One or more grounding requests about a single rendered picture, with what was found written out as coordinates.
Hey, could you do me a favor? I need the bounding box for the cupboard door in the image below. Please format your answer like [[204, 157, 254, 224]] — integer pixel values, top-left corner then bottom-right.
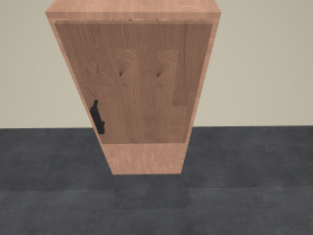
[[54, 21, 213, 144]]

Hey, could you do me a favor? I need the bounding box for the handle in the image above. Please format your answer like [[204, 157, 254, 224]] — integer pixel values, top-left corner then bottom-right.
[[90, 100, 105, 134]]

